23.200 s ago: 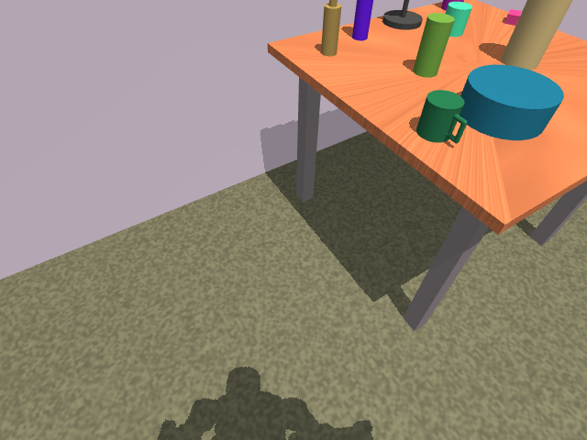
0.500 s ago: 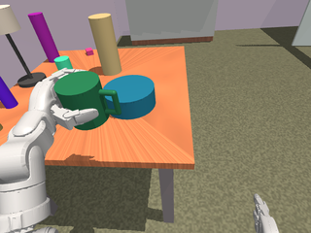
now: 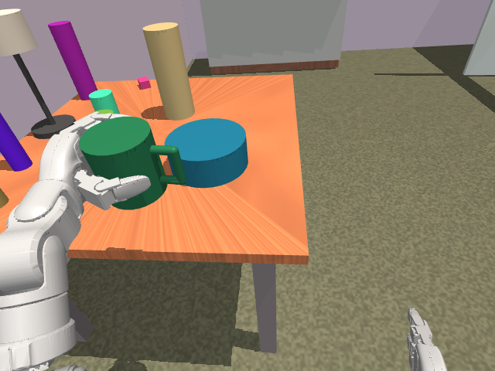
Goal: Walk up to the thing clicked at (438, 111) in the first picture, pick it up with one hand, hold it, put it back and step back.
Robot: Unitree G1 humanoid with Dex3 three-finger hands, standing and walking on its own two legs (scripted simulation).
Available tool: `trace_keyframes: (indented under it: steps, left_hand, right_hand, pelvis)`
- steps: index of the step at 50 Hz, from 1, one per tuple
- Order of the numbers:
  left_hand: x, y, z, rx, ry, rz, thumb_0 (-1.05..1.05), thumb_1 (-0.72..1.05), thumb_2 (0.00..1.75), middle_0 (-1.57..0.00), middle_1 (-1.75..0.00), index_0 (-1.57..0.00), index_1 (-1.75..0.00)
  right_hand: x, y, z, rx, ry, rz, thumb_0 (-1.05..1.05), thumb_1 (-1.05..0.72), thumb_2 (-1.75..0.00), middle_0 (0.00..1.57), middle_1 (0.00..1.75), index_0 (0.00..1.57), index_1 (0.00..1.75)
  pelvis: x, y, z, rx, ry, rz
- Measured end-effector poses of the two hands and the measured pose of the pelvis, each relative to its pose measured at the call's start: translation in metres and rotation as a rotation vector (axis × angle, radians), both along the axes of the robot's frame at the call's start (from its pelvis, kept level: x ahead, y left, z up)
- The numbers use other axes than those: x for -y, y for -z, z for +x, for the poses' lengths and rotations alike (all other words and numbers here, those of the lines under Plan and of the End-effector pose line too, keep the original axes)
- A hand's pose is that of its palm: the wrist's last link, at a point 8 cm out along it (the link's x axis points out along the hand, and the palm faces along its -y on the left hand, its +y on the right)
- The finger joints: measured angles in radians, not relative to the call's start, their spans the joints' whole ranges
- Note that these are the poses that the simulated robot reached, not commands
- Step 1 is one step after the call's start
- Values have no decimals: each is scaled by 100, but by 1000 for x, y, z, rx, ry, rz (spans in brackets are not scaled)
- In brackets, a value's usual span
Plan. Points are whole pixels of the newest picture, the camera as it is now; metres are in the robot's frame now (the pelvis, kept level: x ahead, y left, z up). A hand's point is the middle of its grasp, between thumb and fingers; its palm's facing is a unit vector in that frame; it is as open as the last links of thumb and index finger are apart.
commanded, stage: hold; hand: left
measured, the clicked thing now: (139, 164) +0.32 +0.15 +0.25
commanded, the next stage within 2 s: crouch in 1.26 s
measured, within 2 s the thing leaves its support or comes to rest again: neither
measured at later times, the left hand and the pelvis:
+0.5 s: hand (126, 149) +0.34 +0.17 +0.26, palm faces +0.07 -1.00 -0.01, open 11.6 cm; pelvis +0.01 +0.00 +0.00, yaw +0 degrees
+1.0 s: hand (127, 147) +0.34 +0.17 +0.27, palm faces +0.06 -1.00 -0.03, open 11.7 cm; pelvis +0.01 +0.00 +0.00, yaw +0 degrees
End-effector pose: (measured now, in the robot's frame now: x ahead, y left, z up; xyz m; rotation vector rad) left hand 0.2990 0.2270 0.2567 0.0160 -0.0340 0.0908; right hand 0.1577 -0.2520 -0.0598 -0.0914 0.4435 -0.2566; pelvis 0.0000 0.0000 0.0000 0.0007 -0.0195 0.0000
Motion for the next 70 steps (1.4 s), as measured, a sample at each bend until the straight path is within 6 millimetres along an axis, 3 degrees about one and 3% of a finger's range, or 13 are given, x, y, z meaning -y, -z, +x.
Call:
trace_keyframes:
  steps: [21,33,43,53,63,70]
  left_hand:
    - [2,-11,19,14,1,-5,-1,-61,101,-64,-103,-66,-104]
    - [10,6,17,-25,17,-2,-1,-61,101,-64,-104,-65,-105]
    - [-2,-13,17,34,-28,13,-1,-61,101,-63,-104,-65,-105]
    - [13,-9,20,-20,46,-2,-1,-61,102,-63,-104,-65,-106]
    - [2,-3,21,-10,-21,-16,-1,-61,102,-63,-105,-65,-106]
    - [1,-11,15,19,-11,21,-1,-61,102,-63,-104,-65,-106]
  right_hand:
    - [1,-4,0,30,15,-9,-1,50,-7,5,5,6,5]
    - [-4,-5,5,34,5,11,-1,51,-7,5,5,6,5]
    - [0,-1,2,7,13,-11,-1,50,-7,5,5,6,5]
    - [-4,-6,10,50,1,8,-2,51,-7,5,5,6,5]
    - [1,-6,-5,20,11,0,-1,51,-7,5,5,6,5]
    - [-1,-3,-7,10,10,-9,-2,50,-7,5,5,6,5]
  pelvis:
    - [1,0,4,-9,5,1]
    - [-1,0,7,-14,9,1]
    - [0,0,7,-9,4,-1]
    - [-2,-1,6,-9,6,1]
    - [0,0,2,-10,7,2]
    - [-3,0,0,-4,8,-3]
